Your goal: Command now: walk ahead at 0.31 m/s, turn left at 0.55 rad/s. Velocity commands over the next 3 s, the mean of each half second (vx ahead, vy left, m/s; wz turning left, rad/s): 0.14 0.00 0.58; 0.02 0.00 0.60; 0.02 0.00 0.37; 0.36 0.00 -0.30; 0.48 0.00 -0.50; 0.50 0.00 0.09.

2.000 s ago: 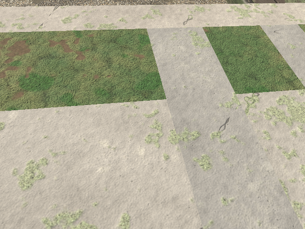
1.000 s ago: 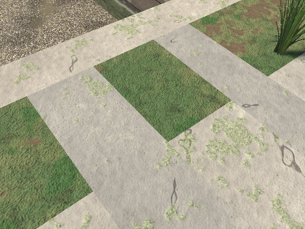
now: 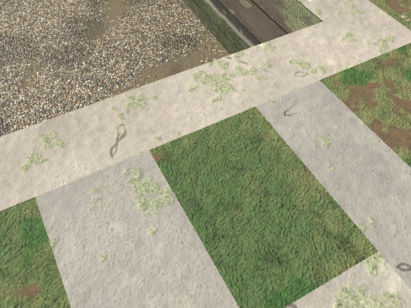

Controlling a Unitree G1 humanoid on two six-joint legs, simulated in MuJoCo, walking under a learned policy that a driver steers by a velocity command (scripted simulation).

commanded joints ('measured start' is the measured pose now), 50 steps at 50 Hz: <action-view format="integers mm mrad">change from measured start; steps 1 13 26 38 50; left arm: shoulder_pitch -35 -184 -148 -101 -193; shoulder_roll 150 105 115 123 90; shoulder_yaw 37 20 33 53 55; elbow -109 -151 -153 -80 -124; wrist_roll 20 15 39 -4 12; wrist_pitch -28 27 76 101 88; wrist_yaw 7 0 34 17 27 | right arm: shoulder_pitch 44 53 73 154 44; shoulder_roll -115 -153 -91 -151 -161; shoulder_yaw -33 -45 -31 -58 -39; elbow -73 -53 -84 -84 -131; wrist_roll -6 4 11 -6 -8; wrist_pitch -9 69 114 110 66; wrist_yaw -19 -76 -77 -41 -82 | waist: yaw -2 -28 -6 -30 -15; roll -12 113 -163 -9 136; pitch -154 -197 -147 -149 -155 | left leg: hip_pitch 341 214 -126 320 330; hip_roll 287 176 74 141 259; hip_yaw -366 -367 -66 -99 -379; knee -224 -108 556 -173 -198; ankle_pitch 596 412 -271 72 257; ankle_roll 218 87 -194 -10 121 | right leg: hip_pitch -304 -127 135 -42 -296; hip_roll -72 50 -215 -202 18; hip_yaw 85 86 153 -87 71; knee -2 -621 -936 -651 -290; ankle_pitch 71 364 548 260 157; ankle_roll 12 73 -230 -56 76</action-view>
